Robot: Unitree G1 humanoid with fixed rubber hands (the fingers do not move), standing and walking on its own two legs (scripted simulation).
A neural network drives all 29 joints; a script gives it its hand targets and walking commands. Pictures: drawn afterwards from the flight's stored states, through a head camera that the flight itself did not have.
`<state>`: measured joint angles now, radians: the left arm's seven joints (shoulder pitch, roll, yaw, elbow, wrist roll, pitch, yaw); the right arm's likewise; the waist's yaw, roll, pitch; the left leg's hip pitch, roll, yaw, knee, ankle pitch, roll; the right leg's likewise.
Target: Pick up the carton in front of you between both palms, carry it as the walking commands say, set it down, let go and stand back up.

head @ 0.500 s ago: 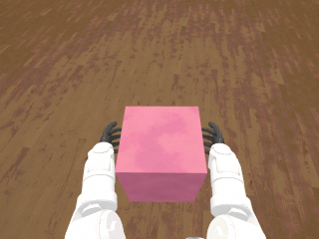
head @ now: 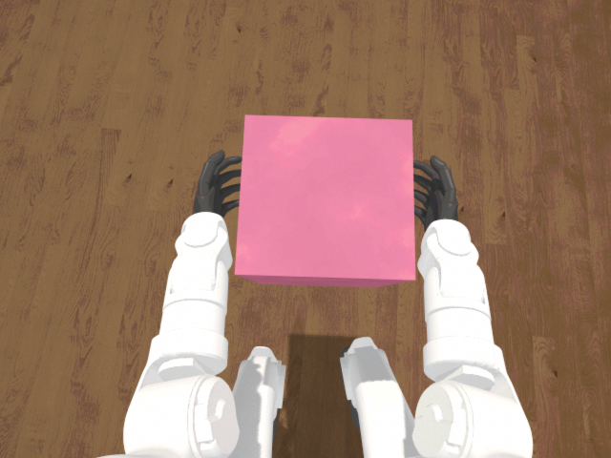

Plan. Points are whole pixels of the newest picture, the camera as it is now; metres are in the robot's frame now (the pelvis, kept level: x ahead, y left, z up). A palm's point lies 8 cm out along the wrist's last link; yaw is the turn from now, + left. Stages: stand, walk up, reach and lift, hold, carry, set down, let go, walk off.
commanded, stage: set down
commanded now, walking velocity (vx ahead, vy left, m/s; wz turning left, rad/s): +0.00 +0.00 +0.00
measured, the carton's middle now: (322, 217) +0.43 -0.03 -0.15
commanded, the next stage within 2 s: none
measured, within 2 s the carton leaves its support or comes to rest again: neither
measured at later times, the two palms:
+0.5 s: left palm (241, 217) +0.46 +0.10 -0.23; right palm (411, 229) +0.43 -0.19 -0.23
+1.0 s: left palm (257, 218) +0.51 +0.09 -0.38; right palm (393, 237) +0.45 -0.20 -0.38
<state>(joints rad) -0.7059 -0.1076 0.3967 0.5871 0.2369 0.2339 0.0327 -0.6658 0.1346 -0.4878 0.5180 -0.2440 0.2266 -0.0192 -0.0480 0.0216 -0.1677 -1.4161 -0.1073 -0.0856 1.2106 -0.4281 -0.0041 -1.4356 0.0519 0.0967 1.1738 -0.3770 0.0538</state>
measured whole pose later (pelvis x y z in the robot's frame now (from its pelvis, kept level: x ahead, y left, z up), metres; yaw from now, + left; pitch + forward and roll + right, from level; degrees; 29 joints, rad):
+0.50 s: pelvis -0.03 -0.01 -0.13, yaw +0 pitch +46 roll +0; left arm -1.02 0.04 0.35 0.77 0.17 0.23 0.06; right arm -0.93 0.05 -0.49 0.61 -0.18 0.25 -0.09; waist -0.05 0.02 -0.15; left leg -1.96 -0.14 -0.08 1.69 -0.54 -0.05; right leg -1.99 0.10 0.09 1.66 -0.48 0.06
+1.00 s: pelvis -0.05 -0.01 -0.23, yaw +0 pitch +46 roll -1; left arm -1.39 0.20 0.24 0.97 0.10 0.22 0.09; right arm -1.21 -0.05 -0.52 0.70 -0.12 0.24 -0.13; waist -0.08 0.03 0.13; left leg -2.26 -0.18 -0.07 2.04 -0.57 -0.06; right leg -2.27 0.12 0.08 1.99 -0.51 0.10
